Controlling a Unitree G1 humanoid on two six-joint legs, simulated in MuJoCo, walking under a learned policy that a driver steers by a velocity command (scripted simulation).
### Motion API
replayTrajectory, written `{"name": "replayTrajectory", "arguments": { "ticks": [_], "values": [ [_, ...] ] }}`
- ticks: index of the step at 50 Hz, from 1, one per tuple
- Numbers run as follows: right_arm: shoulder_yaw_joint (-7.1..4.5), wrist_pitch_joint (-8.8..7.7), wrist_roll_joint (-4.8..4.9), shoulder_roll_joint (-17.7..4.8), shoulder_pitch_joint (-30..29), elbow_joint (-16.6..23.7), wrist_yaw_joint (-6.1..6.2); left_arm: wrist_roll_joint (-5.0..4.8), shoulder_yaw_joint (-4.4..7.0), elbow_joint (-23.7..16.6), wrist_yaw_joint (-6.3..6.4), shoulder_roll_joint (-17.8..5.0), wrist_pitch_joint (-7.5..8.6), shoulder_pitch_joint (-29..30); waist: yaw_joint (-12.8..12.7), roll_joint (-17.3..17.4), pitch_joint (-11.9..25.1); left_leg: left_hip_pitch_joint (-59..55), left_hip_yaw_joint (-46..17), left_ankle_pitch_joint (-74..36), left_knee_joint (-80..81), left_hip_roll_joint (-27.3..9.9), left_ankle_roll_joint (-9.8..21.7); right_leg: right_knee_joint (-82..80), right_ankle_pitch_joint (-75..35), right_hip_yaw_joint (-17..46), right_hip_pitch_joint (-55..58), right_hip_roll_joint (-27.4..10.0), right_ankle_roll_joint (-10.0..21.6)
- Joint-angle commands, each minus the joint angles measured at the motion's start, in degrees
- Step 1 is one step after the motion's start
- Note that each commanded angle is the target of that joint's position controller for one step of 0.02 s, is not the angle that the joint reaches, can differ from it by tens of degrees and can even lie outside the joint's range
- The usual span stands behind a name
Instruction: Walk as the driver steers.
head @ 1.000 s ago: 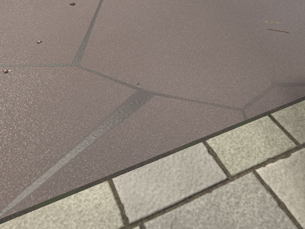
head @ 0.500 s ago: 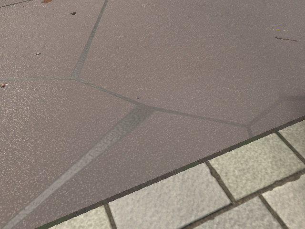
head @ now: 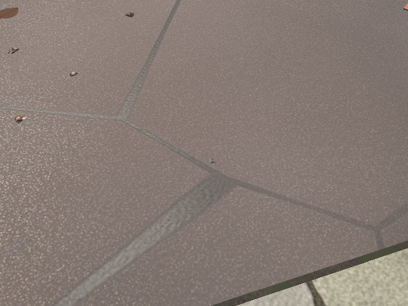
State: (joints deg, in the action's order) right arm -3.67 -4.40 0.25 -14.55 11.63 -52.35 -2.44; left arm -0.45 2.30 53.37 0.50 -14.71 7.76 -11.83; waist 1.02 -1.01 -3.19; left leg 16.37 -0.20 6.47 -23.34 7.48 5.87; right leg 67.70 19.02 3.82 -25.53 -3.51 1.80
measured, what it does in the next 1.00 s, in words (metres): walks ahead, turning left: right foot, then left foot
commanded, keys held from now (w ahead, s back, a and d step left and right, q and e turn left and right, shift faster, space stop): w+q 0.08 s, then q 0.92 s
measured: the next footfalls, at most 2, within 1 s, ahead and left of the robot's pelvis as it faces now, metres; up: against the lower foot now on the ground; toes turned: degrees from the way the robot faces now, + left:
right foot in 0.30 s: +0.36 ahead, -0.13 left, +0.00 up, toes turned +15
left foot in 0.76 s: +0.23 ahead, +0.10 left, +0.00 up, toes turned +30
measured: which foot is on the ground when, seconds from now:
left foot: down 0.00-0.30, up 0.32-0.74, down 0.76-1.00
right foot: up 0.00-0.28, down 0.30-0.76, up 0.78-1.00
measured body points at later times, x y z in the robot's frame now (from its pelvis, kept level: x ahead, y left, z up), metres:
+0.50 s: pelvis +0.21 -0.06 +0.00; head +0.26 -0.06 +0.45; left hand +0.30 +0.23 -0.10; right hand +0.38 -0.32 -0.12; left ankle +0.15 +0.07 -0.65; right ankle +0.32 -0.14 -0.74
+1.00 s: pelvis +0.22 +0.00 +0.01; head +0.24 +0.05 +0.46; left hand +0.18 +0.32 -0.11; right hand +0.51 -0.16 -0.07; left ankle +0.19 +0.08 -0.74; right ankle +0.33 -0.13 -0.66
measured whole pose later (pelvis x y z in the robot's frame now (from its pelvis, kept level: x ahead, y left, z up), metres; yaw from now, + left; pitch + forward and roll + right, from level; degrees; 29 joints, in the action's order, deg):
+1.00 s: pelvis +0.22 +0.00 +0.01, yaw +36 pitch +2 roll -3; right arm -4.0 1.3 0.3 -17.1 11.8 -37.4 1.7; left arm 0.2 5.4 45.6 2.2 -18.9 -0.6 -5.4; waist 0.1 -1.8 -2.2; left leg 16.6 -5.3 11.0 -25.6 2.1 3.0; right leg 58.6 19.4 2.2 -32.0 0.2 -4.1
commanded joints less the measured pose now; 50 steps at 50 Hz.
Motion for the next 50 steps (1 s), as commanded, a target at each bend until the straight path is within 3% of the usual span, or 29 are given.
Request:
{"name": "replayTrajectory", "arguments": {
  "ticks": [1, 3, 5, 8, 11, 13, 14, 15, 16, 17, 18, 19, 20, 22, 24, 29, 34, 36, 37, 38, 39, 40, 41, 42, 43, 44, 46, 50],
  "values": [
    [-1.22, -1.04, 0.26, -7.3, -3.3, 5.1, 1.06, 1.03, 2.00, -3.5, 1.00, -6.1, -0.68, -2.9, -3.1, 2.2, 2.5, 0.4, -19.4, 1.8, 14.8, -15.6, 11.1, -7.4, -2.3, 1.1, -4.8, -3.6, -2.1],
    [-1.82, -0.91, 0.23, -9.4, -0.1, 5.0, 2.17, 1.57, 1.88, -6.1, 1.37, -5.6, -1.19, 2.8, -1.2, 2.9, 0.7, 2.9, -18.0, 2.6, 15.8, -14.7, 10.7, -15.9, -9.4, 0.1, -6.5, -2.9, -4.0],
    [-2.11, -0.48, 0.33, -10.1, 2.0, 5.0, 2.89, 1.50, 1.64, -8.0, 1.29, -5.0, -1.15, 7.9, 0.4, 3.5, -0.3, 4.2, -15.6, -0.5, 14.4, -12.6, 8.5, -26.0, -17.7, -0.2, -5.2, -1.0, -4.7],
    [-2.39, 0.89, 0.65, -10.3, 6.0, 4.0, 3.36, 1.21, 1.13, -10.3, 0.71, -4.0, -0.78, 12.7, 2.6, 4.9, 2.1, 4.1, -13.6, -10.8, 8.9, -10.5, 5.5, -35.0, -25.7, -1.7, 1.2, 3.7, -5.2],
    [-2.28, 2.42, 1.11, -9.2, 7.2, 3.9, 4.02, 0.60, 1.58, -11.6, 0.22, -6.0, -1.13, 13.1, 1.9, 6.0, 4.8, -2.5, -18.5, -10.7, 2.2, -11.5, 3.7, -39.4, -22.7, 0.9, 2.6, 5.1, -5.0],
    [-2.34, 3.02, 0.89, -8.9, 4.9, 5.5, 4.73, 0.70, 2.22, -11.2, 0.03, -8.1, -0.82, 10.3, -0.4, 7.2, 6.1, -5.9, -22.4, -11.0, -3.7, -11.9, 2.4, -42.3, -19.6, 2.1, 5.1, 4.7, -3.7],
    [-2.06, 3.14, 0.90, -7.9, 3.1, 6.6, 4.86, 1.09, 2.54, -10.4, 0.15, -8.9, -0.45, 6.7, -2.7, 7.0, 7.5, -5.4, -22.0, -9.6, -8.6, -9.9, 0.6, -46.0, -23.5, 1.6, 10.2, 3.2, -2.3],
    [-1.11, 2.86, 0.19, -5.0, 3.8, 8.0, 4.70, 2.31, 3.12, -10.0, 0.51, -11.8, -0.26, 1.5, -4.1, 2.4, 14.0, -0.9, -18.6, -1.2, -20.7, -6.3, -1.8, -44.2, -35.2, 6.7, 22.2, -4.8, 1.1],
    [-0.33, 2.61, -0.61, -1.3, 15.6, 6.9, 4.47, 3.19, 2.93, -10.9, 0.90, -13.6, -1.12, 0.2, 0.6, -11.5, 21.0, 12.0, -12.5, 35.7, -36.3, 1.3, -5.2, -38.6, -58.2, 20.6, 38.9, -19.2, 9.1],
    [-0.58, 2.70, 1.24, -6.2, 21.0, 7.3, 4.13, 1.39, 3.40, -10.0, 0.30, -13.3, -2.50, -1.8, 1.0, -17.8, 27.1, 18.8, -9.8, 36.5, -46.2, -2.3, -6.1, -41.9, -42.9, 34.4, 41.8, -26.3, 15.0],
    [-1.89, 3.72, 1.94, -10.5, 16.1, 6.8, 4.56, 1.10, 2.37, -12.4, 0.36, -8.7, -3.16, 1.8, -0.5, -9.3, 21.0, 21.8, -9.4, 30.8, -50.7, -5.2, -8.0, -44.5, -31.1, 29.3, 36.2, -21.5, 13.1],
    [-2.54, 4.96, 1.67, -11.8, 10.3, 8.0, 4.98, 1.17, 1.67, -13.0, 0.60, -6.8, -3.93, 4.7, -1.4, -4.9, 15.1, 22.9, -7.0, 26.3, -50.9, -6.6, -9.2, -45.8, -25.5, 21.1, 29.6, -17.7, 10.4],
    [-2.94, 6.22, 1.33, -11.6, 8.3, 8.5, 5.39, 1.49, 1.26, -13.3, 0.69, -6.3, -4.59, 7.1, -0.8, -3.5, 11.5, 21.4, -6.3, 23.8, -50.4, -8.1, -10.1, -47.4, -22.8, 16.0, 23.0, -14.8, 9.5],
    [-2.72, 7.35, 1.12, -8.6, 7.9, 9.8, 5.40, 2.41, 1.63, -12.6, 0.87, -7.5, -5.22, 9.1, 0.5, -6.3, 7.1, 16.4, -3.6, 19.7, -47.1, -9.2, -10.4, -51.4, -20.2, 8.0, 13.0, -10.7, 9.4],
    [-2.38, 7.31, 1.12, -6.5, 7.6, 11.0, 5.33, 2.40, 1.88, -11.8, 1.15, -7.5, -5.20, 8.3, 0.3, -7.2, 7.3, 15.2, -2.2, 18.1, -42.4, -9.4, -10.5, -52.8, -22.0, 4.3, 13.0, -10.5, 10.9],
    [-1.95, 7.30, 0.59, -6.1, 3.0, 14.2, 4.33, 1.46, 2.93, -11.3, 1.76, -9.6, -5.95, 8.6, -0.6, -5.9, 9.6, 11.7, -1.3, 12.9, -30.9, -11.8, -9.8, -54.0, -22.1, 0.3, 15.4, -13.8, 12.7],
    [-2.25, 7.83, 0.62, -7.5, 0.4, 16.1, 2.63, 0.41, 3.79, -10.4, 1.01, -11.8, -6.86, 7.8, -1.1, -7.0, 8.1, 5.6, 2.0, 12.5, -19.9, -10.8, -7.0, -52.4, -19.0, -3.2, 16.1, -15.2, 10.9],
    [-2.58, 7.89, 0.56, -7.5, 2.0, 15.9, 1.96, -0.67, 4.03, -10.1, 0.98, -12.3, -7.28, 8.3, 0.7, -6.7, 8.2, 0.5, 3.7, 8.0, -10.3, -9.5, -4.9, -48.3, -18.1, -5.1, 16.0, -14.8, 8.2],
    [-3.08, 7.87, 0.37, -8.4, 3.7, 15.2, 2.02, -0.99, 3.88, -9.3, 0.94, -11.3, -7.50, 6.7, 1.1, -5.5, 8.4, -4.3, 3.6, 4.3, -5.2, -8.3, -3.2, -44.4, -15.5, -7.1, 13.8, -13.2, 5.4],
    [-4.24, 7.84, 0.29, -11.7, 6.1, 14.8, 2.64, -0.42, 3.35, -8.2, 0.58, -8.7, -7.71, 3.7, 1.1, 1.9, 8.1, -11.3, -3.5, -5.3, 0.9, -11.7, -0.3, -35.0, -8.1, -11.3, 7.1, -9.2, 0.4],
    [-5.46, 7.83, 0.26, -18.5, 6.5, 16.4, 3.84, 2.75, 2.18, -10.6, -0.03, -5.2, -7.74, 3.4, -1.6, 20.4, 7.6, -19.0, -24.5, -25.6, 1.3, -26.8, 7.8, -15.8, 17.9, -15.7, -10.3, -0.3, -5.9],
    [-5.06, 6.51, -1.87, -18.2, 6.4, 17.7, 3.29, 2.21, 2.98, -12.5, 0.51, -7.6, -7.33, 9.7, 2.8, 15.5, 9.6, -12.7, -29.4, -22.0, 4.1, -29.9, 15.1, -5.6, 20.5, -4.9, -14.0, 3.1, -6.0],
    [-4.58, 5.28, -2.16, -16.6, 4.1, 17.6, 2.96, 0.69, 3.60, -12.7, 0.89, -9.4, -7.45, 11.0, 1.7, 10.3, 8.0, -11.1, -24.1, -17.6, 4.9, -26.4, 13.0, -2.3, 15.3, -2.2, -14.5, 2.0, -5.0],
    [-4.33, 4.61, -1.09, -15.2, 0.6, 17.8, 3.15, 0.34, 3.91, -11.9, 1.35, -9.6, -7.63, 9.3, -0.3, 8.6, 6.9, -10.2, -20.3, -14.0, 4.6, -23.3, 9.4, -2.9, 9.8, -1.3, -15.0, 1.3, -4.4],
    [-3.64, 4.55, -0.15, -13.1, -1.6, 18.3, 3.41, 0.87, 4.20, -10.7, 1.93, -9.9, -7.86, 8.2, -1.0, 7.3, 7.1, -9.9, -18.6, -12.4, 4.3, -21.7, 7.2, -3.4, 6.6, -0.8, -14.6, 0.8, -4.6],
    [-3.19, 4.68, 0.19, -12.4, -2.9, 18.6, 3.69, 1.29, 4.38, -10.5, 2.16, -10.0, -7.97, 7.3, -1.8, 8.0, 7.2, -8.0, -17.3, -14.2, 4.2, -20.6, 6.8, -2.5, 4.0, -0.9, -12.6, 1.3, -5.0],
    [-2.70, 4.79, -0.20, -11.5, -2.2, 18.9, 4.12, 0.90, 4.37, -10.7, 1.95, -9.2, -7.73, 6.3, -2.2, 8.4, 8.9, -8.0, -16.7, -15.8, 4.0, -19.3, 7.1, -2.3, 1.0, -0.8, -10.4, 2.6, -5.5],
    [-3.03, 5.09, 0.21, -12.4, -0.4, 18.9, 4.79, 0.58, 3.69, -12.1, 1.70, -7.6, -7.44, 8.5, -0.7, 8.7, 8.3, -10.8, -19.1, -12.1, 3.2, -18.4, 7.1, -13.8, -0.9, 0.3, -10.2, 3.5, -6.5]
  ]
}}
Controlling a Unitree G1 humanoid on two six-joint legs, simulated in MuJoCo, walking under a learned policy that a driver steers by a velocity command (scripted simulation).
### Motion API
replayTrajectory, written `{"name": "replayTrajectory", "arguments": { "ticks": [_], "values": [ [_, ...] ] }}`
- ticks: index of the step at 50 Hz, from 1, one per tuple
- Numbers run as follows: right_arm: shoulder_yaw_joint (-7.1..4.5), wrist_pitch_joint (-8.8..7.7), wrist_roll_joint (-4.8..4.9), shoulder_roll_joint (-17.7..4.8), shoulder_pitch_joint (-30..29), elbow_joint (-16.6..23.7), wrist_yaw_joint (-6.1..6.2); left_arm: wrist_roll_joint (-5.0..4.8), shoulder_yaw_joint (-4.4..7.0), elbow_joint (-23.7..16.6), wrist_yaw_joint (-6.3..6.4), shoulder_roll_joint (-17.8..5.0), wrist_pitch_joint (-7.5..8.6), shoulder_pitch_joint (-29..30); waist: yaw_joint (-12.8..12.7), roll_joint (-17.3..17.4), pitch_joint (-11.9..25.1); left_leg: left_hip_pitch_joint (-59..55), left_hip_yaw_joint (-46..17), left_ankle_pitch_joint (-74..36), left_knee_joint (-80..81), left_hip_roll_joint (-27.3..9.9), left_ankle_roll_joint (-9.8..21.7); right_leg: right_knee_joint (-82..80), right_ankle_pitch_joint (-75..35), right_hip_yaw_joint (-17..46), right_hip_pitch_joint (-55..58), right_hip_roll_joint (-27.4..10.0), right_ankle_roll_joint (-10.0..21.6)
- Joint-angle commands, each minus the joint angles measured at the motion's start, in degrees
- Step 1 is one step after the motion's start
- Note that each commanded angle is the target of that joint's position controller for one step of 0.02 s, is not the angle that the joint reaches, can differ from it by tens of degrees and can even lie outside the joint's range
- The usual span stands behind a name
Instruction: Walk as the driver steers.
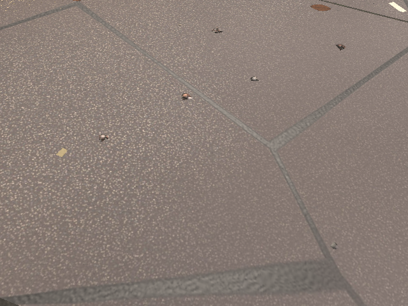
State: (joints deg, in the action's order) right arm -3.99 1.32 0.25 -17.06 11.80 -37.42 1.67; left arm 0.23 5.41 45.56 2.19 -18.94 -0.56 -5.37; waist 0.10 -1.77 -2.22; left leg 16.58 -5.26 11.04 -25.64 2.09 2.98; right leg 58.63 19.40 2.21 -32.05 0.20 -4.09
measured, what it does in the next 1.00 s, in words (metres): walks ahead, turning left: right foot, then left foot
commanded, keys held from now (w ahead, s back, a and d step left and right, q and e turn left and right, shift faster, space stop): q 0.50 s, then no key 0.02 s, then w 0.48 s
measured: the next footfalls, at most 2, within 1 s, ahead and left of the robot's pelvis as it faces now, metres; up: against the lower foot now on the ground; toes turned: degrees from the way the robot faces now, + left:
right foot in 0.24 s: +0.08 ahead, -0.14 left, +0.00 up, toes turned +14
left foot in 0.68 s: -0.01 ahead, +0.11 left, +0.00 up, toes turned +23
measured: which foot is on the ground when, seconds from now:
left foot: down 0.00-0.24, up 0.26-0.66, down 0.68-1.00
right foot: up 0.00-0.22, down 0.24-0.66, up 0.68-1.00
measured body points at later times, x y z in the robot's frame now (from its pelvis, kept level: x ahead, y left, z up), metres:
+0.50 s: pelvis +0.01 -0.03 +0.00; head +0.05 -0.03 +0.45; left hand +0.07 +0.28 -0.10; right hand +0.23 -0.28 -0.11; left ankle -0.04 +0.10 -0.67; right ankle +0.04 -0.15 -0.75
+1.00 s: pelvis +0.09 +0.06 +0.00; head +0.10 +0.10 +0.45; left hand +0.15 +0.38 -0.11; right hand +0.23 -0.19 -0.10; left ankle -0.05 +0.10 -0.75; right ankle +0.32 -0.02 -0.69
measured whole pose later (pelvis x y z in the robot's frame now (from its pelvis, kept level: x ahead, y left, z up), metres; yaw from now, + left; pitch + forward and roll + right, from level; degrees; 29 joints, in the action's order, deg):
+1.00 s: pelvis +0.09 +0.06 +0.00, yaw +24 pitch +2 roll -1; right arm -2.4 -3.4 0.2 -15.2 24.3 -42.2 0.4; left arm -0.9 3.9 43.4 -2.5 -18.0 3.6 -7.0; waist 3.2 -3.0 -0.7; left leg -3.3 -0.8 16.1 -11.3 2.0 2.9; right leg 40.3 -1.7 0.3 -37.8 -4.8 -1.8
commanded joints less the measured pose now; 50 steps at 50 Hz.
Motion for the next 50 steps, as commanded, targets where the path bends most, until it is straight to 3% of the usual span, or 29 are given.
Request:
{"name": "replayTrajectory", "arguments": {
  "ticks": [1, 8, 11, 12, 13, 14, 15, 16, 17, 18, 20, 23, 26, 28, 30, 32, 33, 34, 35, 36, 37, 39, 43, 47, 50],
  "values": [
    [-2.87, -0.46, 0.20, -10.3, -0.6, 4.1, 0.79, -0.11, 0.44, -4.6, -0.18, -3.2, 0.96, 2.5, 0.5, 9.8, 7.2, -10.6, -14.8, -14.9, 5.3, -12.8, 10.0, -7.5, -1.4, 2.2, -2.5, 0.0, -0.8],
    [-3.23, 0.49, 0.41, -11.1, -2.1, 5.4, 0.05, -0.81, 0.51, -5.5, -1.65, -4.0, 2.19, 1.4, 0.9, 11.2, 7.4, -7.9, -23.0, -16.8, 2.9, -11.7, 10.2, -20.8, 1.8, 3.0, 7.6, 2.3, 0.2],
    [-3.04, 1.05, 1.48, -10.5, -4.6, 6.2, 0.27, -0.78, 0.92, -4.8, -2.28, -4.2, 2.89, -2.9, -2.0, 10.7, 8.1, -6.7, -24.0, -16.4, -0.5, -8.6, 7.1, -36.2, -7.9, 1.8, 16.6, 2.2, 2.0],
    [-2.65, 1.10, 1.47, -9.0, -3.8, 6.5, 0.49, -0.32, 1.56, -4.4, -2.13, -6.1, 2.89, -4.6, -1.9, 8.3, 9.0, -2.2, -22.1, -8.7, -3.6, -6.1, 4.3, -39.4, -14.1, 4.3, 23.4, -2.5, 3.7],
    [-1.76, 1.09, 0.54, -5.4, -0.2, 6.2, 0.34, 0.56, 2.16, -5.2, -1.69, -9.7, 2.38, -4.5, 0.7, -4.7, 10.4, 5.6, -13.2, 11.2, -16.0, 0.8, 0.8, -40.1, -23.7, 14.9, 30.1, -14.8, 8.4],
    [-2.86, 0.54, 1.02, -8.4, -0.5, 7.7, 0.36, 2.36, 2.37, -5.1, -1.90, -11.4, 2.15, -3.9, 1.2, -15.4, 6.7, 16.4, -5.4, 27.3, -26.3, 6.6, -2.2, -41.5, -31.7, 27.0, 27.1, -23.1, 18.5],
    [-4.23, 0.27, 0.21, -12.8, 1.2, 6.4, 0.33, 1.78, 1.60, -6.7, -1.76, -8.3, 2.36, -1.6, 1.4, -9.7, 6.1, 17.4, -5.7, 25.1, -37.0, 2.1, -4.4, -41.3, -31.0, 24.7, 25.9, -24.1, 20.8],
    [-4.84, 0.56, 0.65, -13.6, 1.7, 4.9, 0.20, 1.30, 0.82, -7.4, -1.43, -5.5, 2.30, 0.8, 2.1, -6.6, 5.2, 17.4, -5.0, 21.1, -40.8, 1.4, -5.4, -40.4, -28.9, 18.4, 24.7, -20.2, 18.3],
    [-4.72, 1.26, 0.77, -11.9, 2.7, 3.6, 0.39, 0.75, 0.53, -8.0, -1.15, -4.6, 2.10, 2.2, 2.4, -5.0, 4.5, 17.8, -4.2, 18.0, -43.0, 1.0, -6.5, -39.8, -25.4, 13.5, 24.8, -16.6, 15.8],
    [-4.36, 1.76, 0.72, -10.5, 2.4, 3.6, 0.33, -0.01, 0.29, -8.0, -0.85, -4.1, 1.92, 2.5, 1.7, -5.4, 3.5, 19.5, -3.6, 15.4, -45.1, 0.6, -7.6, -39.7, -26.0, 11.2, 25.2, -15.6, 15.6],
    [-3.50, 1.93, 1.31, -7.9, 0.3, 4.8, -0.11, 0.31, 0.20, -7.8, -0.26, -4.5, 1.31, 0.8, 0.4, -6.3, 3.0, 19.5, -0.2, 12.6, -42.7, -0.2, -8.7, -40.5, -27.2, 6.2, 25.5, -13.7, 15.9],
    [-2.65, 1.65, 1.22, -6.4, -3.6, 7.1, -0.51, 0.66, 0.83, -7.3, 0.24, -6.2, 0.50, -2.6, -2.5, -7.6, 4.6, 19.9, 2.0, 12.1, -34.4, -2.6, -9.6, -40.4, -28.8, 4.8, 31.1, -15.6, 17.4],
    [-1.77, 1.53, 0.61, -5.1, -4.2, 8.0, -1.23, 0.18, 1.59, -7.5, -0.36, -8.4, 0.06, -1.9, -2.8, -8.1, 5.9, 12.5, 4.5, 12.7, -25.2, -4.2, -8.7, -40.2, -30.0, 2.0, 29.0, -16.6, 17.4],
    [-1.57, 1.56, 0.74, -5.2, -3.4, 7.9, -1.57, -0.69, 1.86, -7.1, -1.14, -9.3, 0.07, -3.0, -3.1, -8.2, 6.5, 7.5, 6.8, 12.8, -19.5, -3.3, -7.2, -42.0, -18.0, 1.8, 26.4, -16.7, 17.1],
    [-1.57, 1.35, 0.94, -5.3, -2.0, 7.3, -2.03, -1.79, 1.72, -6.5, -1.86, -9.5, 0.53, -3.4, -2.2, -8.3, 5.0, 2.6, 7.9, 11.3, -12.1, -2.6, -4.7, -43.2, -4.2, 2.8, 22.9, -16.9, 16.5],
    [-1.76, 0.69, 0.95, -5.1, 4.5, 4.1, -2.32, -2.45, 0.79, -5.7, -2.53, -7.5, 1.08, -2.5, 1.6, -6.1, 4.6, -10.1, 9.7, 4.5, -0.4, -0.8, -1.5, -39.6, 2.4, 0.7, 16.0, -15.1, 13.8],
    [-2.07, 0.36, 1.12, -5.7, 9.2, 2.2, -2.01, -1.67, -0.55, -5.1, -3.03, -3.8, 1.64, -3.2, 3.4, -2.5, 6.1, -19.3, 6.9, 5.0, 2.0, -1.8, -0.4, -33.7, 5.7, -2.4, 10.5, -12.5, 10.8],
    [-2.79, -0.13, 0.63, -9.9, 15.0, 1.4, -1.25, 0.69, -2.59, -6.5, -3.90, 1.8, 2.32, -1.7, 4.8, 12.0, 8.5, -27.9, -11.4, 3.0, 6.2, -15.2, 3.1, -13.3, 14.0, -9.0, -0.2, -6.8, 5.2],
    [-4.01, -1.42, -0.07, -16.5, 14.5, 2.5, -1.70, -0.50, -1.53, -9.8, -3.71, -1.4, 3.27, 1.1, 4.9, 17.7, 5.0, -24.0, -31.0, 13.2, 12.0, -25.3, 14.1, -2.3, 18.3, -6.1, -14.5, -1.1, 3.6],
    [-3.24, -2.96, -0.25, -12.8, 12.8, 2.7, -2.10, -2.03, -0.12, -9.9, -3.44, -6.3, 3.86, 4.1, 6.2, 11.9, 1.6, -20.6, -30.6, 21.5, 14.9, -24.2, 15.5, 3.8, 14.4, -1.2, -16.9, -4.2, 4.2],
    [-2.14, -3.97, -0.20, -10.0, 10.3, 2.3, -2.09, -2.68, 0.40, -9.4, -3.65, -7.4, 4.12, 3.2, 4.4, 12.3, -1.9, -18.4, -25.5, 24.6, 16.0, -21.6, 13.2, 3.8, 7.7, -0.2, -17.9, -5.8, 5.3],
    [-1.13, -4.66, 0.14, -7.7, 6.8, 2.4, -1.82, -1.27, 0.56, -7.1, -3.63, -6.7, 4.49, 0.6, 2.3, 10.9, -3.6, -16.7, -17.4, 16.7, 17.4, -17.2, 9.8, 1.1, -2.1, -0.1, -16.2, -7.0, 5.1],
    [-0.88, -5.51, -0.35, -6.9, 8.5, 1.5, -1.15, -0.87, -0.11, -5.7, -4.05, -3.8, 5.03, 0.0, 1.8, 7.5, -1.4, -17.4, -8.1, -1.3, 18.6, -14.2, 8.4, -4.2, -14.6, -1.3, -13.9, -6.3, 3.1],
    [-1.08, -5.55, -0.14, -7.8, 10.7, -0.7, -1.00, -1.08, -1.20, -7.2, -4.40, -1.6, 5.19, 4.8, 3.4, 7.5, -2.8, -15.8, -3.0, -6.8, 19.1, -12.9, 7.7, -16.4, -21.8, -2.2, -10.6, -4.9, 1.8],
    [-1.32, -5.41, 0.26, -8.6, 13.3, -2.7, -0.93, -1.44, -1.89, -8.9, -5.33, -0.9, 5.69, 9.4, 5.1, 6.9, -4.9, -16.1, -2.0, -7.8, 19.2, -14.0, 8.1, -22.9, -23.7, -3.2, -9.3, -3.9, 2.5]
  ]
}}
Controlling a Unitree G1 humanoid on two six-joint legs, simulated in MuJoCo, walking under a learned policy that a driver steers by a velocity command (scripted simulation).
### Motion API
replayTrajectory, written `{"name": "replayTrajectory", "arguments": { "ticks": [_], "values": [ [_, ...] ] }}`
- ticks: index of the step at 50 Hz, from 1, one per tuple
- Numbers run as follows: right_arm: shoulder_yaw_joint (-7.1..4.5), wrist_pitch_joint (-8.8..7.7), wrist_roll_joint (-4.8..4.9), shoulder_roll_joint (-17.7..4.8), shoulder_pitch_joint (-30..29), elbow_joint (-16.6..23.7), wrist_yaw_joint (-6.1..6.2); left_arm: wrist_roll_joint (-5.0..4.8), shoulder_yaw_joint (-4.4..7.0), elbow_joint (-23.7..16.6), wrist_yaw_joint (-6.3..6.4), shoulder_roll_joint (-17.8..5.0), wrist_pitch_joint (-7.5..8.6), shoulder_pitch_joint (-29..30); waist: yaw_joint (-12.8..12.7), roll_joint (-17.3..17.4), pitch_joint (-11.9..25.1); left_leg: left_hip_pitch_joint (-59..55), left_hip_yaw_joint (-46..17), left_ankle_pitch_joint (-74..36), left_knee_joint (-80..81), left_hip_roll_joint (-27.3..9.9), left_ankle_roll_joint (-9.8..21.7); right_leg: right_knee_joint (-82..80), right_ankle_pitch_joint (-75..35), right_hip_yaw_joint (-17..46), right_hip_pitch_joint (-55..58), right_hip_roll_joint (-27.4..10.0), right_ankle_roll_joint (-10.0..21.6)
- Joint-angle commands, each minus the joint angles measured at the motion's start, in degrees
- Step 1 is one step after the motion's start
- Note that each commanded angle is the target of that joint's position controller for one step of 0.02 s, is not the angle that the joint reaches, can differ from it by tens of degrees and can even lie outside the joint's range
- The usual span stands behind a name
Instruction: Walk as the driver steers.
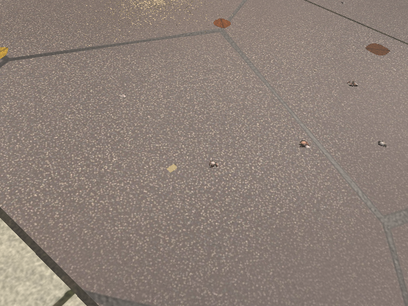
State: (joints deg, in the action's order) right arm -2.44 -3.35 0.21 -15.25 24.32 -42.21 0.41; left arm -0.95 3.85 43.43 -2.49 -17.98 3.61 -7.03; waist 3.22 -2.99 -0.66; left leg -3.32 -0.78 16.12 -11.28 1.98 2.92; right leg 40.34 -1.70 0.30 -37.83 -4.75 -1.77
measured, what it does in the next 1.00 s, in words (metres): walks ahead, turning right: right foot, then left foot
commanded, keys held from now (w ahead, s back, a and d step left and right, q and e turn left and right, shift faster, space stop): w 0.36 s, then w+e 0.64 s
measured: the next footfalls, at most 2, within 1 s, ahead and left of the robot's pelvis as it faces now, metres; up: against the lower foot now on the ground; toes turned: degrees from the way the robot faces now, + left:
right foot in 0.18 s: +0.29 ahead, -0.14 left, +0.00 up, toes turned -2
left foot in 0.66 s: +0.57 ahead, +0.11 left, +0.00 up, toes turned -8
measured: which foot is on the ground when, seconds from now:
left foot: down 0.00-0.18, up 0.20-0.64, down 0.66-1.00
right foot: up 0.00-0.16, down 0.18-0.66, up 0.68-1.00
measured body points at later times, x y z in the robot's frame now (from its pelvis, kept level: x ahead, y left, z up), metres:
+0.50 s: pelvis +0.29 -0.04 +0.00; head +0.31 -0.04 +0.45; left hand +0.32 +0.24 -0.12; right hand +0.47 -0.30 -0.09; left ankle +0.44 +0.14 -0.68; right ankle +0.25 -0.13 -0.74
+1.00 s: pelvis +0.56 -0.01 +0.00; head +0.59 -0.01 +0.45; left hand +0.81 +0.19 -0.09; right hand +0.52 -0.29 -0.12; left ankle +0.54 +0.11 -0.74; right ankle +0.65 -0.20 -0.68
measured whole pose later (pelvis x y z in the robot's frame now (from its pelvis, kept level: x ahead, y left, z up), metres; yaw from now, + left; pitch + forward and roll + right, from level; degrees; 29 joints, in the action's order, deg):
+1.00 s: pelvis +0.56 -0.01 +0.00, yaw -18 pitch +1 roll +2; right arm -4.1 -5.6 -0.5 -16.1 18.4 -47.2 0.1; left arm -1.4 4.2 38.9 -1.3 -17.8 0.9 -9.0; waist 4.1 -2.6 -2.1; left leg 2.0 10.3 13.3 -14.7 0.5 0.6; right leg 50.2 4.7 2.7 -39.0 -5.9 -0.4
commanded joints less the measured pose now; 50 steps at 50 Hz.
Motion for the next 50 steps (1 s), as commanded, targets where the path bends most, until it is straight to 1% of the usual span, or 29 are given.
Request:
{"name": "replayTrajectory", "arguments": {
  "ticks": [1, 5, 7, 8, 9, 10, 11, 12, 13, 14, 15, 18, 21, 23, 25, 28, 31, 32, 33, 34, 35, 36, 37, 38, 39, 40, 42, 44, 50],
  "values": [
    [-2.91, -0.61, 0.45, -10.5, 1.5, 1.4, 0.33, -0.34, -0.49, -7.3, -1.01, -1.8, 1.75, 12.2, 2.2, 7.9, -7.1, 3.0, -6.4, -13.7, 4.5, -14.5, 8.2, -6.2, -2.3, -1.5, -3.3, 1.4, 0.8],
    [-3.25, 0.09, 1.07, -11.3, 2.0, -0.5, 0.62, -0.23, -0.42, -8.4, -1.98, -3.0, 2.49, 12.3, 0.4, 8.9, -6.4, -1.9, -6.2, -24.9, 0.0, -16.7, 6.9, -10.8, 2.8, -2.1, 0.2, 3.0, 4.2],
    [-3.54, 0.55, 0.80, -12.7, 1.1, -0.7, 0.92, 0.13, 0.82, -7.2, -1.25, -5.6, 2.34, 5.9, -3.5, 11.2, -0.1, -3.5, -4.8, -48.2, -9.1, -15.7, 5.5, -10.6, 6.5, -4.9, 11.1, 6.6, 6.6],
    [-3.19, 0.95, 0.66, -12.2, 0.4, -0.7, 1.10, 0.13, 2.01, -5.0, -0.56, -7.8, 2.14, -3.0, -8.3, 10.7, 6.0, -0.6, -2.5, -55.6, -19.8, -13.2, 3.8, -11.5, 4.6, -6.1, 23.9, 7.9, 8.7],
    [-2.25, 0.90, -0.27, -10.5, 1.1, 0.1, 1.31, 0.49, 2.77, -3.0, 0.21, -10.6, 1.79, -13.5, -12.5, 7.8, 14.4, 12.0, -2.3, -42.8, -35.3, -11.3, 2.1, -8.2, 4.1, 2.7, 44.0, -0.1, 12.1],
    [0.07, -0.13, -0.03, -2.0, 9.5, 1.1, 0.46, 1.07, 3.90, -1.4, 0.15, -15.6, 1.73, -18.8, -8.0, -10.2, 25.1, 35.1, -2.6, 1.6, -59.7, 0.4, -2.3, -13.0, 20.0, 33.9, 65.3, -16.6, 22.6],
    [-0.87, -1.50, 1.16, -7.5, 4.3, 0.2, 0.21, 0.29, 2.32, -1.2, 0.18, -9.5, 1.77, -18.7, -11.1, -8.2, 25.4, 40.9, -10.3, 15.4, -66.3, 1.4, -1.9, -22.6, 26.8, 44.0, 63.7, -17.2, 21.5],
    [-1.93, -2.16, 2.95, -10.4, -2.4, 2.4, -0.23, 0.26, 1.58, -1.4, 0.65, -7.9, 1.54, -13.7, -10.2, -6.2, 13.6, 46.2, -8.3, 12.4, -68.0, -2.1, -1.5, -24.0, 26.5, 34.1, 55.2, -15.5, 18.5],
    [-1.44, -2.67, 2.60, -9.9, -5.7, 3.3, -0.20, 0.46, 1.19, -1.9, 0.95, -6.7, 1.35, -10.0, -8.3, -0.5, 8.1, 44.9, -6.0, 7.5, -64.9, -5.5, -0.9, -25.1, 21.6, 27.0, 46.0, -13.5, 16.9],
    [-1.58, -2.71, 1.41, -9.3, -7.5, 3.4, -0.12, 0.90, 0.81, -2.1, 0.91, -5.4, 1.37, -7.4, -6.3, 1.6, 3.7, 43.1, -4.7, 4.3, -60.9, -7.5, -1.1, -26.6, 15.8, 21.9, 37.9, -11.1, 16.3],
    [-1.75, -2.20, 0.94, -8.6, -6.0, 2.9, -0.10, 1.74, 0.44, -2.4, 0.88, -4.4, 1.71, -5.9, -4.1, 0.3, 2.6, 39.3, -5.0, 1.8, -58.9, -9.2, -1.1, -28.5, 12.6, 18.5, 32.6, -9.4, 16.0],
    [-1.15, -0.44, 0.72, -5.6, -3.8, 1.7, 0.10, 0.94, 0.59, -1.4, 0.77, -4.5, 2.81, -4.9, -1.6, -1.3, 0.9, 36.1, -3.9, 0.5, -53.7, -10.5, -2.8, -32.7, 7.3, 12.4, 25.6, -8.0, 17.3],
    [-0.76, -0.70, -0.62, -5.0, -10.7, 4.4, 0.39, 0.40, 1.02, -0.4, 1.28, -6.2, 2.88, -6.9, -2.8, 0.2, -2.0, 39.4, -2.9, -7.6, -43.2, -10.7, -4.7, -34.4, 3.5, 9.2, 24.2, -6.3, 17.2],
    [-0.31, -1.50, -0.48, -4.0, -15.4, 5.5, -0.08, 0.05, 1.29, -0.2, 1.78, -6.9, 2.31, -8.1, -4.2, 0.8, -2.7, 38.0, -2.2, -14.9, -33.3, -9.2, -5.2, -34.1, 2.9, 6.7, 24.3, -4.3, 15.6],
    [-0.04, -2.21, -0.10, -3.5, -20.0, 6.4, -0.75, -0.33, 1.64, 0.4, 2.20, -8.1, 1.71, -10.7, -6.1, 0.9, -2.8, 35.1, -1.0, -20.1, -25.8, -6.9, -5.8, -32.9, 3.0, 6.0, 24.9, -3.9, 14.5],
    [-0.45, -2.92, 0.57, -4.7, -23.9, 7.6, -1.66, -1.00, 1.91, 1.3, 2.56, -8.8, 0.77, -13.9, -7.2, -0.2, -2.5, 33.3, -2.4, -21.2, -19.9, -5.6, -5.5, -29.6, 5.6, 9.2, 28.9, -6.0, 13.4],
    [-1.60, -3.49, 0.76, -7.4, -21.8, 7.3, -1.95, -0.76, 2.27, 1.5, 2.99, -9.2, -0.19, -14.1, -4.8, -2.0, -1.2, 28.6, -3.0, -15.2, -16.6, -4.8, -3.8, -24.3, 6.3, 13.0, 32.6, -8.0, 11.5],
    [-2.29, -3.65, 0.76, -8.5, -17.8, 6.3, -1.78, -0.55, 2.10, 1.4, 3.02, -8.7, -0.47, -13.6, -2.3, -2.2, 0.6, 22.7, -1.9, -13.2, -15.1, -4.2, -2.5, -19.8, 3.1, 12.6, 32.0, -6.8, 10.3],
    [-3.58, -3.80, 0.40, -11.0, -10.6, 4.7, -1.30, 0.04, 1.27, 1.2, 2.90, -6.4, -0.52, -14.0, 1.1, -1.0, 5.6, 11.6, -2.5, -12.4, -15.1, -5.6, -0.5, -9.6, 1.2, 10.4, 29.1, -3.1, 8.4],
    [-4.60, -3.56, -0.65, -15.1, -1.2, 4.0, -0.66, 1.67, -0.39, -0.8, 2.82, -1.7, -0.55, -14.6, 4.2, 7.2, 16.0, -4.1, -13.8, -10.0, -16.8, -17.1, 2.8, 9.1, 14.3, 6.4, 19.9, 1.8, 5.9],
    [-5.32, -2.82, -1.12, -18.9, 0.3, 2.7, -1.15, -0.46, -1.54, -2.7, 2.63, 2.5, 0.48, -22.6, -0.4, 25.2, 21.9, -18.2, -39.9, 3.8, -9.3, -27.7, 11.3, 27.0, 36.5, 3.7, 0.0, 8.2, 3.2],
    [-3.90, -2.81, -0.73, -12.2, -1.2, 3.4, -1.36, -1.97, -0.06, -1.3, 2.87, -4.3, 0.53, -19.5, 1.9, 16.6, 17.2, -14.3, -40.8, 13.6, -5.3, -25.8, 9.9, 33.5, 33.7, 8.2, -5.8, 4.8, 3.1],
    [-2.89, -2.88, -0.44, -9.0, -4.2, 3.6, -1.19, -2.09, 0.97, -2.6, 2.95, -7.3, 0.34, -13.7, 2.3, 11.9, 10.2, -7.9, -30.7, 10.9, -5.1, -23.7, 7.6, 34.3, 28.3, 7.3, -7.3, 2.7, 3.5],
    [-2.24, -2.89, -0.71, -7.4, -7.8, 3.5, -1.29, -1.33, 1.06, -2.9, 3.17, -6.7, -0.04, -11.0, 0.9, 7.5, 6.2, -1.0, -23.1, 2.3, -4.2, -20.7, 6.1, 32.5, 24.0, 6.5, -4.9, 0.5, 3.3],
    [-2.00, -2.93, -0.93, -6.4, -10.0, 3.2, -1.28, -0.79, 1.21, -3.6, 2.98, -5.9, -0.33, -10.6, -0.8, 9.7, 3.7, 3.5, -18.7, -3.3, -3.1, -19.6, 6.6, 30.0, 20.9, 6.9, -3.5, -0.9, 2.8],
    [-1.90, -3.18, -1.10, -5.7, -11.3, 2.8, -1.13, -0.90, 1.32, -3.6, 2.61, -5.1, -0.91, -11.1, -2.0, 10.8, 2.6, 6.8, -14.4, -6.7, -1.5, -18.1, 6.2, 28.3, 19.2, 6.9, -0.6, -2.2, 2.5],
    [-2.24, -3.70, -0.93, -5.8, -12.0, 2.0, -0.88, -1.15, 1.14, -4.0, 2.30, -3.1, -1.96, -10.8, -2.8, 9.9, 1.3, 9.3, -8.8, -11.3, 0.8, -17.3, 6.7, 26.6, 17.6, 5.7, 0.5, -2.5, 2.0],
    [-2.84, -3.99, -0.70, -7.2, -11.6, 1.1, -0.64, -0.61, 0.89, -5.5, 2.20, -2.1, -2.59, -8.4, -2.8, 7.9, -0.5, 9.7, -5.3, -15.5, 2.4, -18.1, 7.7, 22.9, 15.0, 5.6, -1.8, -2.8, 1.3],
    [-3.86, -2.91, -0.40, -10.3, -10.1, -0.8, 0.14, -0.30, -0.01, -8.9, 0.31, -0.5, -1.99, 0.7, -0.1, 5.7, -3.1, 7.1, 5.9, -19.0, 3.4, -17.0, 6.5, 4.5, 1.3, 1.4, -0.7, -1.8, 1.7]
  ]
}}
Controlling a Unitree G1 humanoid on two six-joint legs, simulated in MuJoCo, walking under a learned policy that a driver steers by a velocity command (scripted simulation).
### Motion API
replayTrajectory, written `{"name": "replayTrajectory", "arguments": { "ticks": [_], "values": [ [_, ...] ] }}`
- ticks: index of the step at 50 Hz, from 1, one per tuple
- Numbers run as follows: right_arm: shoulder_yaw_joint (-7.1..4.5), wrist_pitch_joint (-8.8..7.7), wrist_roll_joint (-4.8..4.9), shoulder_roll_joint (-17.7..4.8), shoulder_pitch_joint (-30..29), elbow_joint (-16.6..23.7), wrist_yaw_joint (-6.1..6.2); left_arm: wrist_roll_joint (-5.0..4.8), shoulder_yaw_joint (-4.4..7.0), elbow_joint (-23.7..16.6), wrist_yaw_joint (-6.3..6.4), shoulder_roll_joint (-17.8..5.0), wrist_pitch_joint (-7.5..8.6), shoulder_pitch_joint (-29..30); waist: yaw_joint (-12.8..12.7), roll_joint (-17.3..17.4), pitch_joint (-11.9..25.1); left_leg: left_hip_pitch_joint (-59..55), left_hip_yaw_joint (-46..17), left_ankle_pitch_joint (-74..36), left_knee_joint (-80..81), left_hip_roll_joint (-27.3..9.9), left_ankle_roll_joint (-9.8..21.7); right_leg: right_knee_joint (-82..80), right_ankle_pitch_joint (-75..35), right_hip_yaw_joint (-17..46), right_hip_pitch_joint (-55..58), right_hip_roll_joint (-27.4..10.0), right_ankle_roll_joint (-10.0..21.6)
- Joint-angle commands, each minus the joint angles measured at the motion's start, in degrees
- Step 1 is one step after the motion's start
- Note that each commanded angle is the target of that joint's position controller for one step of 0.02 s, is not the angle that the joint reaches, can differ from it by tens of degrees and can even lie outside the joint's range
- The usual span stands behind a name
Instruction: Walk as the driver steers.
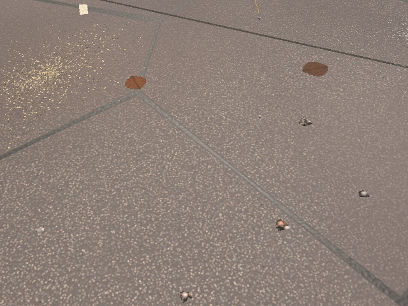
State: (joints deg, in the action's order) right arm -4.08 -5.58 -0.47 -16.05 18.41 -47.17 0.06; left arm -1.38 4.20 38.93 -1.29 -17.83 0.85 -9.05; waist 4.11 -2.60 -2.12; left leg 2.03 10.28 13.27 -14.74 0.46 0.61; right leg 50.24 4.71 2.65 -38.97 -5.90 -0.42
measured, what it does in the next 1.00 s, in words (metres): walks ahead, turning right: right foot, then left foot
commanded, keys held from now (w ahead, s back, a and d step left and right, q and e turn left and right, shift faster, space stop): w+e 0.52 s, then w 0.48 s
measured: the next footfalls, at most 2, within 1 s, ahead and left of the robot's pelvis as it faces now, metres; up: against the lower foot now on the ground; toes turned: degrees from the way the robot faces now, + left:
right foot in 0.18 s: +0.27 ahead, -0.14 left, +0.00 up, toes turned -10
left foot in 0.68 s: +0.60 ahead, -0.03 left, +0.00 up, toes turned -25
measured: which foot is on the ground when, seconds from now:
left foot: down 0.00-0.20, up 0.22-0.66, down 0.68-1.00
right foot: up 0.00-0.16, down 0.18-0.70, up 0.72-1.00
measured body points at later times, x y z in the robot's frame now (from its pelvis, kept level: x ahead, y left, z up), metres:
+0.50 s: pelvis +0.27 -0.07 +0.00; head +0.30 -0.10 +0.45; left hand +0.42 +0.18 -0.10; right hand +0.40 -0.38 -0.09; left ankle +0.49 +0.07 -0.68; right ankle +0.23 -0.13 -0.74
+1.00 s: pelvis +0.55 -0.11 +0.00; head +0.58 -0.12 +0.45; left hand +0.83 +0.04 -0.09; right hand +0.45 -0.37 -0.12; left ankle +0.56 -0.01 -0.74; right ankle +0.60 -0.32 -0.69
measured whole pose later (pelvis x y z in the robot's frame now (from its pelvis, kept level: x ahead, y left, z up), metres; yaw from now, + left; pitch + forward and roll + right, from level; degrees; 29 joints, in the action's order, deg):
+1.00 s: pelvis +0.55 -0.11 +0.00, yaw -25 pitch +1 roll +1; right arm -2.7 -5.0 0.5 -15.2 20.8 -48.0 -1.0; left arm -0.3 2.6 38.7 -0.3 -16.3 3.3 -8.8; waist 4.4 -2.4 -1.6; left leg 5.6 0.8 10.7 -14.8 3.4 2.8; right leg 45.4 7.6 3.1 -36.1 -5.4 -0.5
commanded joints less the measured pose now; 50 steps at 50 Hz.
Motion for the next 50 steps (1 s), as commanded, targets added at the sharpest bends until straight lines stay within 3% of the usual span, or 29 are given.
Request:
{"name": "replayTrajectory", "arguments": {
  "ticks": [1, 4, 6, 7, 8, 9, 10, 11, 12, 13, 14, 15, 16, 18, 21, 25, 31, 33, 34, 35, 36, 37, 38, 39, 40, 42, 44, 47, 50],
  "values": [
    [-2.39, -0.42, 0.51, -10.0, -3.4, 3.7, 0.55, 0.15, -0.45, -5.1, -1.20, -0.6, 0.82, 4.5, -0.4, 5.1, -2.2, 0.7, -4.1, -16.4, 6.7, -15.7, 8.5, -7.5, -5.4, -1.9, 0.7, -0.4, 0.8],
    [-2.96, 0.55, 1.54, -11.3, -1.8, 2.5, 0.49, 0.05, -0.29, -7.2, -1.97, -1.3, 0.72, 8.0, 0.1, 5.3, -3.4, -4.0, -1.8, -20.0, 4.5, -17.1, 7.3, -11.8, -2.3, -3.9, 0.8, 0.5, 2.8],
    [-3.47, 1.28, 2.14, -12.8, -2.1, 2.4, 0.59, 0.25, 0.46, -8.0, -2.21, -2.8, 0.47, 7.2, -1.7, 6.5, -1.7, -6.5, 0.1, -34.6, -0.9, -17.3, 6.2, -13.2, 2.9, -6.5, 4.8, 3.1, 5.0],
    [-3.78, 1.66, 2.55, -13.8, -2.4, 2.5, 0.70, 0.35, 1.20, -7.7, -2.10, -4.1, 0.19, 4.5, -3.6, 7.6, 0.6, -7.1, 1.0, -44.6, -6.2, -17.1, 5.6, -13.1, 5.9, -8.3, 9.3, 5.4, 6.3],
    [-3.86, 2.13, 2.92, -14.1, -3.2, 2.7, 0.73, 0.21, 2.47, -6.2, -1.85, -6.1, -0.09, -2.1, -7.7, 7.4, 4.3, -5.8, 2.3, -50.7, -15.7, -15.9, 4.7, -15.0, 6.1, -9.8, 18.0, 8.1, 8.0],
    [-3.23, 2.18, 2.77, -12.7, -3.2, 3.0, 0.86, 0.03, 4.43, -3.5, -1.02, -9.5, -0.51, -12.1, -12.7, 5.7, 9.4, 1.4, 3.6, -46.7, -29.0, -13.6, 2.6, -17.8, 2.9, -8.8, 33.3, 10.1, 10.3],
    [-1.17, 1.78, -0.34, -6.4, -0.7, 4.3, 0.73, -0.53, 5.59, -2.1, 0.27, -14.6, -1.09, -17.2, -11.6, -7.1, 13.3, 18.9, 3.2, -5.4, -48.4, -9.0, -0.3, -17.8, -1.4, 9.3, 49.2, -1.6, 14.2],
    [0.42, -0.03, -0.21, -3.3, 2.0, 7.7, 0.17, -0.18, 5.28, -4.8, -0.29, -17.9, 0.23, -13.9, -6.7, -14.3, 22.7, 38.0, -9.3, 23.4, -64.6, 2.2, -2.5, -29.2, 16.3, 44.2, 62.0, -12.9, 26.2],
    [-0.86, -1.60, 2.08, -9.5, -5.8, 8.4, -0.41, -0.08, 3.83, -5.1, -0.96, -12.2, 1.28, -13.9, -11.2, -4.0, 20.3, 44.2, -16.3, 18.9, -66.6, -1.0, -1.5, -34.8, 19.9, 42.9, 60.1, -12.8, 22.8],
    [-0.86, -2.42, 3.13, -9.9, -8.8, 9.7, -0.60, 0.19, 3.12, -4.4, -0.98, -10.2, 2.13, -12.2, -10.1, -2.9, 12.4, 46.2, -15.4, 13.3, -63.2, -3.0, -0.2, -35.1, 16.9, 35.2, 53.1, -11.1, 20.6],
    [-0.66, -2.66, 1.95, -9.0, -8.6, 8.8, -0.02, 0.24, 2.58, -4.6, -0.91, -8.7, 2.55, -8.6, -7.2, 2.5, 8.0, 43.0, -15.5, 8.9, -58.4, -5.5, -0.2, -34.6, 9.9, 28.8, 44.6, -8.6, 18.6],
    [-1.00, -2.44, 0.44, -9.4, -7.9, 8.3, 0.36, 0.47, 2.06, -5.1, -0.66, -7.0, 2.64, -5.4, -5.1, 2.3, 6.1, 38.9, -15.7, 6.2, -53.6, -7.0, -0.7, -34.8, 3.1, 23.8, 38.2, -6.4, 17.6],
    [-1.19, -1.81, 0.14, -9.5, -6.8, 8.1, 0.23, 1.16, 1.74, -5.9, -0.34, -6.5, 2.66, -4.0, -3.6, 0.6, 5.6, 35.3, -15.9, 4.4, -52.0, -7.7, -1.1, -35.9, -0.9, 21.4, 34.2, -5.0, 17.4],
    [-1.00, -0.74, -0.39, -8.2, -6.4, 7.9, 0.19, 1.01, 1.81, -5.5, 0.26, -6.7, 2.92, -4.0, -2.9, 0.6, 5.1, 33.3, -14.8, 2.7, -47.9, -7.4, -2.7, -37.1, -7.6, 18.1, 30.3, -3.9, 17.9],
    [-0.23, 0.02, -0.66, -6.0, -11.4, 9.4, 0.29, 0.61, 2.21, -4.0, 1.47, -8.2, 2.87, -6.9, -4.3, 0.9, 3.0, 34.7, -13.8, -5.2, -37.9, -6.0, -4.9, -37.5, -10.1, 14.0, 27.5, -1.7, 16.9],
    [0.69, -0.51, 0.03, -4.2, -19.6, 11.3, -0.57, 0.16, 2.32, -2.4, 2.24, -8.5, 2.15, -9.9, -7.6, -1.4, 1.5, 30.0, -13.4, -17.7, -21.4, -2.4, -5.2, -36.5, -2.9, 12.3, 25.5, 1.0, 13.4],
    [-0.02, -1.88, 0.68, -6.5, -21.5, 12.1, -2.18, 0.19, 2.00, 0.7, 2.52, -7.3, 1.56, -13.6, -8.3, -3.7, 0.8, 27.2, -14.2, -14.8, -13.5, -1.7, -1.7, -30.5, -2.4, 18.1, 34.1, -3.7, 12.0],
    [-0.84, -2.23, 0.54, -7.7, -16.4, 11.0, -1.91, 0.33, 1.98, 1.0, 2.40, -7.2, 1.20, -12.6, -5.3, -5.1, 2.0, 20.7, -12.1, -10.8, -10.9, -0.5, 0.9, -25.8, -11.2, 18.2, 35.6, -3.2, 10.7],
    [-1.76, -2.50, 0.06, -9.4, -10.5, 9.6, -1.58, 0.58, 1.37, 0.7, 2.19, -5.6, 1.19, -12.2, -2.4, -4.0, 6.5, 11.1, -12.5, -11.9, -10.4, -1.6, 3.1, -17.9, -16.4, 16.0, 34.4, 0.0, 9.2],
    [-2.51, -2.59, -0.80, -12.6, -1.9, 8.9, -1.30, 1.54, 0.24, -0.4, 2.15, -3.2, 1.29, -13.5, 0.4, 2.1, 15.5, -5.2, -22.5, -12.9, -13.3, -10.9, 7.6, -2.3, -7.2, 12.6, 25.9, 3.6, 7.0],
    [-3.78, -1.80, -0.48, -16.1, 4.2, 5.8, -1.78, -0.18, -0.83, -0.3, 2.06, 0.3, 1.91, -21.6, -1.9, 20.4, 21.9, -22.8, -48.5, 1.4, -7.3, -21.9, 17.1, 16.7, 23.4, 6.5, 5.2, 12.4, 2.3],
    [-2.48, -1.66, 1.38, -10.7, 4.7, 5.7, -2.23, -0.78, -0.19, 0.5, 2.20, -4.8, 2.27, -19.1, 0.0, 15.1, 17.7, -21.3, -55.3, 15.9, -2.1, -22.6, 16.0, 23.1, 27.8, 9.4, -2.8, 9.7, 2.2],
    [-1.57, -1.37, 1.41, -7.9, 1.4, 6.1, -2.02, -0.81, 0.64, -0.7, 2.16, -7.7, 2.38, -11.7, 1.1, 9.5, 9.4, -14.1, -47.3, 15.9, -1.1, -20.4, 13.5, 24.4, 22.8, 8.7, -5.3, 7.4, 2.4],
    [-1.03, -0.94, 0.62, -7.1, -1.9, 6.7, -1.88, -0.14, 0.45, -1.8, 2.21, -7.2, 2.49, -7.6, 0.0, 5.7, 5.3, -7.0, -40.5, 10.0, -0.3, -18.0, 12.2, 22.7, 18.9, 6.1, -4.1, 5.1, 2.3],
    [-0.63, -0.71, 0.25, -6.1, -3.8, 6.5, -1.77, 0.70, 0.46, -2.5, 1.99, -6.4, 2.81, -5.5, -1.3, 5.2, 2.1, -1.6, -36.1, 4.2, 1.0, -15.9, 12.3, 19.0, 15.9, 5.1, -3.3, 3.2, 2.1],
    [-0.07, -0.86, -0.20, -4.9, -4.7, 6.3, -1.53, 0.70, 0.30, -2.0, 1.52, -4.4, 2.90, -6.9, -3.4, 8.0, 2.3, 3.0, -30.3, -3.4, 3.1, -12.8, 11.5, 14.1, 13.1, 3.8, 1.6, 1.0, 1.7],
    [-0.25, -1.08, 0.53, -5.9, -3.8, 5.4, -1.38, 0.82, -0.22, -2.0, 1.37, -2.6, 2.70, -6.7, -3.7, 8.5, 2.3, 4.6, -26.7, -8.8, 4.7, -12.5, 12.6, 9.7, 12.6, 2.1, 2.1, 0.4, 0.9],
    [-0.85, -0.76, 0.98, -8.4, -2.5, 4.2, -0.91, 1.28, -1.11, -3.6, 1.23, -1.0, 2.98, -1.3, -2.4, 7.0, 1.2, 5.1, -22.3, -12.8, 6.6, -12.3, 12.9, -0.9, 5.3, 0.7, 1.3, -0.3, -0.2],
    [-0.92, -0.15, 1.42, -9.4, -0.6, 3.1, -0.68, 0.99, -1.55, -4.4, 0.64, -0.3, 3.54, 4.0, -0.5, 6.8, 0.4, 5.6, -17.8, -14.4, 6.7, -10.6, 11.2, -11.3, -3.9, -0.8, 4.6, 1.0, -0.5]
  ]
}}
